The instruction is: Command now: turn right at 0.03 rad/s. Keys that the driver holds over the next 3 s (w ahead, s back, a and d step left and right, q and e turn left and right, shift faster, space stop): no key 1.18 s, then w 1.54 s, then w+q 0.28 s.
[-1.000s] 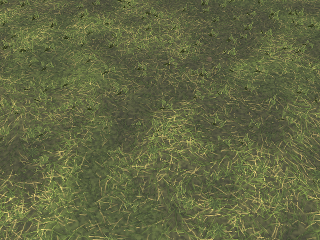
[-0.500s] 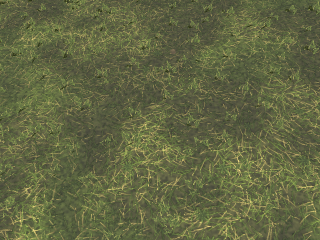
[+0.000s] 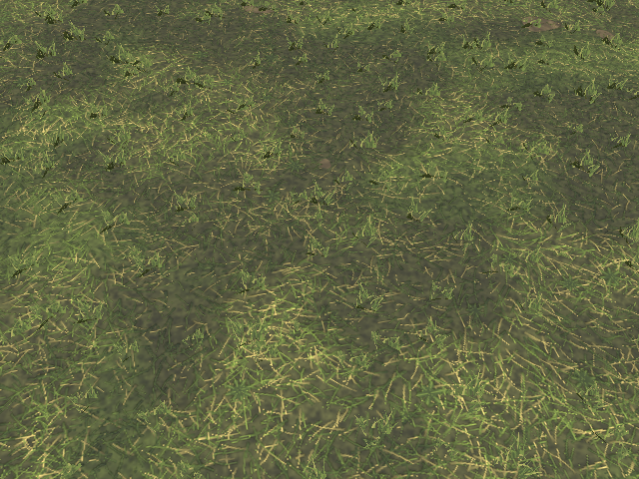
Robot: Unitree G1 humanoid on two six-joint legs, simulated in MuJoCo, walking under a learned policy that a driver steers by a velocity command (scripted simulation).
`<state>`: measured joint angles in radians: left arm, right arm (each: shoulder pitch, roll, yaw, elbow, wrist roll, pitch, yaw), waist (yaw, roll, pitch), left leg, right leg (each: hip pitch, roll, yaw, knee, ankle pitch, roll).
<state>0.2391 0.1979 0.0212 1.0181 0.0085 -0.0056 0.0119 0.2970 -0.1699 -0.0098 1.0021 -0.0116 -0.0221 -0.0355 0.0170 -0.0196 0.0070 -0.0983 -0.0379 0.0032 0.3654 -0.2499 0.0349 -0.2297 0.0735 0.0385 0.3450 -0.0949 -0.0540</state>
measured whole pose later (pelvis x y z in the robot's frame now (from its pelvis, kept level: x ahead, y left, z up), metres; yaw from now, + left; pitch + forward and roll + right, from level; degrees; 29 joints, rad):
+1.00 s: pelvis +0.03 +0.03 +0.00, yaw +1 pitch -1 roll -1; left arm 0.27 0.14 -0.01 1.19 0.00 0.00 0.05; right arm 0.35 -0.13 0.03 1.14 -0.01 -0.02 -0.05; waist 0.01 0.00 0.02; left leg -0.04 -0.07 0.00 0.35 -0.29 0.08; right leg -0.19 0.04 0.05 0.38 -0.17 -0.01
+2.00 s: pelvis +0.36 -0.03 +0.00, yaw +1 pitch +1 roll -1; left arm 0.49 0.14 0.02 1.09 0.01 -0.10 0.00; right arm 0.08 -0.19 -0.04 0.92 -0.02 -0.04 0.04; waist 0.04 0.03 0.04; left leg -0.64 0.09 0.06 0.72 -0.03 0.04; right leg 0.08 0.09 -0.08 0.16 -0.26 -0.08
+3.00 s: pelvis +0.94 -0.05 +0.00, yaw +6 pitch +0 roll -1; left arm 0.40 0.18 0.05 1.03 0.02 -0.11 0.01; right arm 0.20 -0.21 -0.06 0.95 -0.03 -0.02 0.03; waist 0.01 0.04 0.04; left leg -0.65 0.09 -0.01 0.99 -0.09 0.07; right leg -0.03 0.06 -0.19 0.23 -0.22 -0.09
